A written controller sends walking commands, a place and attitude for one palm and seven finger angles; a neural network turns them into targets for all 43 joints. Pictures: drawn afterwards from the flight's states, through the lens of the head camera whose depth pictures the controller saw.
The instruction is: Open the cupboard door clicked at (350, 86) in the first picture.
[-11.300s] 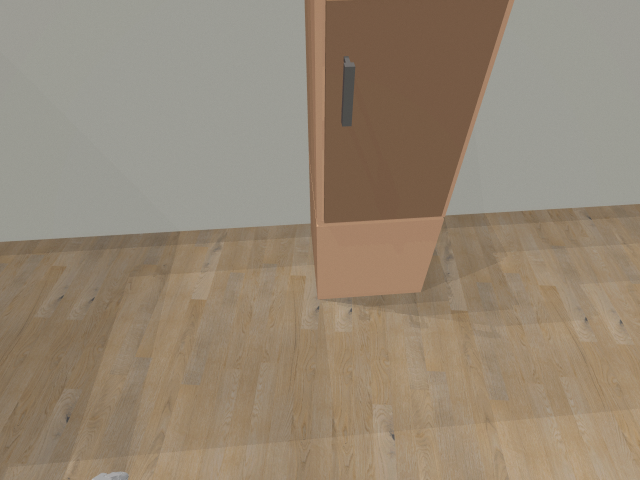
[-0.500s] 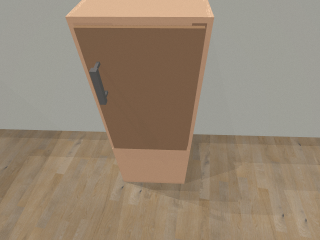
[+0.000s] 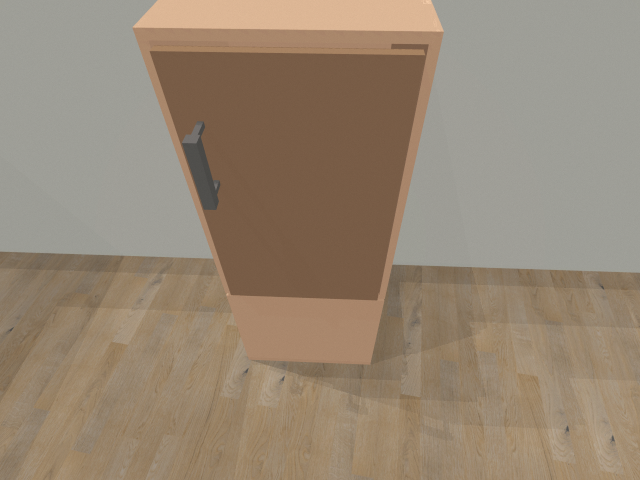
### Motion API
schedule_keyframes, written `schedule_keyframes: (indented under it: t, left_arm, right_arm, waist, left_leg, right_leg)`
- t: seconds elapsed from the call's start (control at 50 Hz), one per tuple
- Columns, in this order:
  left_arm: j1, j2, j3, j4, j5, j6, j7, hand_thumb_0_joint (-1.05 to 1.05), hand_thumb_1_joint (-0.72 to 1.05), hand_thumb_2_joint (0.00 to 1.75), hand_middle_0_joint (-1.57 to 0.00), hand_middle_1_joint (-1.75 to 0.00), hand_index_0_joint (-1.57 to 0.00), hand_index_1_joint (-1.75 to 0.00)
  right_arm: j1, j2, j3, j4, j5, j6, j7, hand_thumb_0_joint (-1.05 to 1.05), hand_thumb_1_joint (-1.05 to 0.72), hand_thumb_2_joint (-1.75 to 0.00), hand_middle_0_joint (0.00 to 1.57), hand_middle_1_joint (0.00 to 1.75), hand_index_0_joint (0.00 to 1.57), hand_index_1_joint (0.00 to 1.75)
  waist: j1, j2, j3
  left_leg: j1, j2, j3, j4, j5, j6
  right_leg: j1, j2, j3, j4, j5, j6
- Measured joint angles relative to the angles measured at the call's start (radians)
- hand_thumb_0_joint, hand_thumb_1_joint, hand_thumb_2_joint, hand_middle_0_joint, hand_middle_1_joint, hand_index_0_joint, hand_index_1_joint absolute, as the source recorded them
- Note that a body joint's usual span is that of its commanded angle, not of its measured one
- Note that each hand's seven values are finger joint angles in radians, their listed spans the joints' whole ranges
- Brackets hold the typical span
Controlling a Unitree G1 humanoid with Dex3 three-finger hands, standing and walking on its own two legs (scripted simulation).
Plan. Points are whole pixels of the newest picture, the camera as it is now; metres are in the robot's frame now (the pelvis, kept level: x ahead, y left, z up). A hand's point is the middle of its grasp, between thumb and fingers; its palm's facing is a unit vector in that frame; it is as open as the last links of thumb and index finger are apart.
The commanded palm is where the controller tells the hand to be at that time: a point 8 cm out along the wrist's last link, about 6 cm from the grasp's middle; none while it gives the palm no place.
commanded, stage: raise the hand with hooked fingers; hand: left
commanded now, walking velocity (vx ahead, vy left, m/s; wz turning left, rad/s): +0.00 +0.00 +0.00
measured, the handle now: (205, 166) +0.54 +0.22 +0.09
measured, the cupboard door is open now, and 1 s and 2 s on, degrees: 0 0 0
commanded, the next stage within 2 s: none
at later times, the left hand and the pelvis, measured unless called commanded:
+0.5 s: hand (158, 458) +0.15 +0.20 -0.02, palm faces +0.13 -0.99 -0.06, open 9.4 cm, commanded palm +0.14 +0.25 -0.01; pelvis -0.02 -0.02 -0.07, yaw +4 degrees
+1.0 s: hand (130, 385) +0.21 +0.23 +0.04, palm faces +0.03 -1.00 -0.08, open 12.4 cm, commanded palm +0.18 +0.29 +0.05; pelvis -0.02 -0.01 -0.04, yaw +2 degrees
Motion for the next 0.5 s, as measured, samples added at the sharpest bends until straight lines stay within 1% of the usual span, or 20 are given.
schedule_keyframes:
  t: [0.02, 0.06, 0.08, 0.12, 0.16, 0.22, 0.24, 0.26, 0.28, 0.32, 0.36, 0.4, 0.44, 0.5]
  left_arm:
    - [0.052, 0.011, 0.000, -0.163, -0.024, -0.020, 0.020, 0.03, 0.94, 0.90, -0.21, -0.30, -0.20, -0.30]
    - [0.091, 0.020, 0.003, -0.406, -0.070, -0.067, 0.045, 0.03, 0.93, 0.89, -0.21, -0.31, -0.20, -0.31]
    - [0.083, 0.019, 0.012, -0.488, -0.084, -0.102, 0.042, 0.03, 0.91, 0.89, -0.21, -0.32, -0.20, -0.32]
    - [0.036, 0.017, 0.047, -0.579, -0.106, -0.209, 0.004, 0.03, 0.88, 0.88, -0.21, -0.33, -0.20, -0.33]
    - [-0.013, 0.016, 0.090, -0.613, -0.132, -0.341, -0.075, 0.02, 0.84, 0.86, -0.21, -0.35, -0.20, -0.35]
    - [-0.034, 0.019, 0.133, -0.630, -0.175, -0.542, -0.247, 0.01, 0.78, 0.84, -0.21, -0.39, -0.20, -0.39]
    - [-0.028, 0.024, 0.141, -0.633, -0.181, -0.586, -0.307, 0.01, 0.76, 0.83, -0.21, -0.40, -0.20, -0.40]
    - [-0.014, 0.030, 0.146, -0.639, -0.188, -0.607, -0.357, 0.01, 0.73, 0.82, -0.21, -0.41, -0.21, -0.42]
    - [0.005, 0.036, 0.149, -0.648, -0.197, -0.605, -0.396, 0.01, 0.71, 0.81, -0.22, -0.43, -0.21, -0.43]
    - [0.049, 0.044, 0.155, -0.668, -0.217, -0.563, -0.436, 0.01, 0.66, 0.79, -0.22, -0.46, -0.22, -0.46]
    - [0.086, 0.047, 0.166, -0.690, -0.227, -0.513, -0.431, 0.01, 0.61, 0.78, -0.23, -0.49, -0.22, -0.49]
    - [0.112, 0.049, 0.184, -0.721, -0.226, -0.486, -0.400, 0.01, 0.56, 0.76, -0.23, -0.52, -0.23, -0.52]
    - [0.118, 0.056, 0.198, -0.761, -0.224, -0.486, -0.378, 0.01, 0.51, 0.74, -0.24, -0.55, -0.23, -0.55]
    - [0.079, 0.075, 0.209, -0.802, -0.225, -0.503, -0.387, 0.01, 0.44, 0.71, -0.24, -0.59, -0.23, -0.59]
  right_arm:
    - [0.019, -0.012, -0.005, -0.039, 0.009, -0.046, -0.015, 0.01, -0.92, -0.90, 0.20, 0.30, 0.20, 0.30]
    - [0.031, -0.045, -0.018, -0.108, 0.027, -0.128, -0.031, 0.02, -0.93, -0.90, 0.20, 0.30, 0.20, 0.30]
    - [0.023, -0.064, -0.026, -0.142, 0.026, -0.156, -0.033, 0.02, -0.93, -0.90, 0.20, 0.30, 0.20, 0.30]
    - [-0.012, -0.095, -0.047, -0.210, 0.016, -0.193, -0.028, 0.02, -0.93, -0.90, 0.20, 0.30, 0.20, 0.30]
    - [-0.060, -0.112, -0.070, -0.280, 0.007, -0.211, -0.010, 0.02, -0.92, -0.90, 0.20, 0.30, 0.20, 0.30]
    - [-0.137, -0.123, -0.100, -0.387, 0.000, -0.219, 0.028, 0.02, -0.92, -0.90, 0.20, 0.30, 0.19, 0.30]
    - [-0.159, -0.126, -0.107, -0.424, 0.000, -0.217, 0.038, 0.02, -0.92, -0.90, 0.20, 0.30, 0.19, 0.30]
    - [-0.178, -0.129, -0.112, -0.458, 0.003, -0.212, 0.044, 0.01, -0.92, -0.90, 0.20, 0.30, 0.19, 0.30]
    - [-0.193, -0.133, -0.115, -0.491, 0.006, -0.204, 0.046, 0.01, -0.92, -0.90, 0.20, 0.30, 0.19, 0.30]
    - [-0.212, -0.137, -0.117, -0.547, 0.012, -0.186, 0.040, 0.01, -0.92, -0.90, 0.20, 0.30, 0.19, 0.30]
    - [-0.216, -0.137, -0.113, -0.587, 0.014, -0.172, 0.031, 0.01, -0.91, -0.90, 0.20, 0.30, 0.19, 0.30]
    - [-0.211, -0.127, -0.101, -0.604, 0.014, -0.163, 0.021, 0.01, -0.91, -0.90, 0.20, 0.30, 0.19, 0.30]
    - [-0.200, -0.112, -0.079, -0.599, 0.009, -0.159, 0.012, 0.01, -0.91, -0.90, 0.20, 0.30, 0.19, 0.30]
    - [-0.183, -0.084, -0.037, -0.559, 0.009, -0.160, 0.005, 0.01, -0.91, -0.90, 0.20, 0.30, 0.19, 0.30]
  waist:
    - [0.003, -0.004, -0.010]
    - [-0.007, 0.002, -0.027]
    - [-0.016, 0.008, -0.038]
    - [-0.030, 0.010, -0.070]
    - [-0.030, -0.004, -0.110]
    - [-0.029, -0.034, -0.148]
    - [-0.026, -0.042, -0.155]
    - [-0.021, -0.049, -0.160]
    - [-0.015, -0.055, -0.164]
    - [0.000, -0.061, -0.168]
    - [0.018, -0.056, -0.169]
    - [0.034, -0.048, -0.163]
    - [0.047, -0.039, -0.157]
    - [0.054, -0.020, -0.145]
  left_leg:
    - [-0.008, -0.002, -0.002, 0.008, -0.005, -0.001]
    - [-0.034, -0.008, -0.018, 0.040, -0.017, -0.002]
    - [-0.059, -0.010, -0.027, 0.065, -0.026, 0.000]
    - [-0.131, -0.011, -0.036, 0.129, -0.048, 0.000]
    - [-0.217, -0.006, -0.027, 0.206, -0.078, -0.004]
    - [-0.348, 0.009, -0.014, 0.347, -0.139, -0.012]
    - [-0.386, 0.013, -0.012, 0.393, -0.160, -0.012]
    - [-0.419, 0.017, -0.011, 0.434, -0.178, -0.016]
    - [-0.447, 0.020, -0.011, 0.470, -0.194, -0.020]
    - [-0.491, 0.023, -0.018, 0.527, -0.221, -0.019]
    - [-0.523, 0.028, -0.035, 0.570, -0.240, -0.021]
    - [-0.544, 0.033, -0.057, 0.599, -0.252, -0.027]
    - [-0.560, 0.038, -0.079, 0.619, -0.257, -0.032]
    - [-0.577, 0.043, -0.108, 0.634, -0.257, -0.036]
  right_leg:
    - [-0.010, -0.003, -0.001, 0.015, -0.009, -0.001]
    - [-0.026, -0.011, -0.017, 0.042, -0.028, -0.001]
    - [-0.043, -0.015, -0.027, 0.059, -0.036, 0.000]
    - [-0.107, -0.020, -0.036, 0.113, -0.057, 0.000]
    - [-0.200, -0.019, -0.027, 0.193, -0.085, -0.006]
    - [-0.338, -0.011, -0.014, 0.332, -0.138, -0.016]
    - [-0.377, -0.009, -0.012, 0.377, -0.157, -0.019]
    - [-0.411, -0.007, -0.010, 0.418, -0.174, -0.019]
    - [-0.439, -0.006, -0.010, 0.453, -0.190, -0.020]
    - [-0.479, -0.005, -0.016, 0.506, -0.216, -0.029]
    - [-0.501, -0.003, -0.033, 0.536, -0.233, -0.033]
    - [-0.507, 0.001, -0.054, 0.547, -0.241, -0.037]
    - [-0.508, 0.005, -0.076, 0.549, -0.243, -0.041]
    - [-0.504, 0.011, -0.104, 0.541, -0.239, -0.045]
